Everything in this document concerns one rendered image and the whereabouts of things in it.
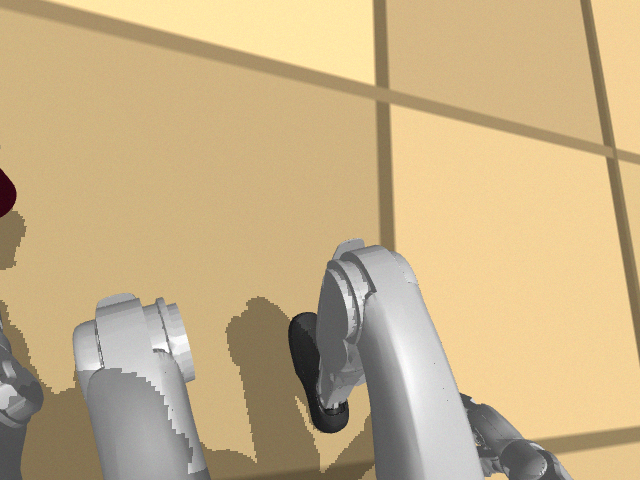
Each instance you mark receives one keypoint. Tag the left robot arm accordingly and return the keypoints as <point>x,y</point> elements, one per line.
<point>21,396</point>

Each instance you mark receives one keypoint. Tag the right robot foot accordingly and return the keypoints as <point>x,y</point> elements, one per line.
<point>306,357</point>

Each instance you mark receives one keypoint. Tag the right robot hand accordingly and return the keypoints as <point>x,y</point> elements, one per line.
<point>490,430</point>

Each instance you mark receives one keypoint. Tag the right robot arm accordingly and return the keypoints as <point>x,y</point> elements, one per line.
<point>526,460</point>

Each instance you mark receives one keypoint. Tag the can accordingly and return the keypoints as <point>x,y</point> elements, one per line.
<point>7,194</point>

